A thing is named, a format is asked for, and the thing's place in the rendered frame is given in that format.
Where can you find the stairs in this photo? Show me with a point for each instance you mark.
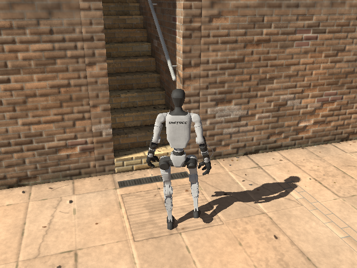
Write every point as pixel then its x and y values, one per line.
pixel 136 97

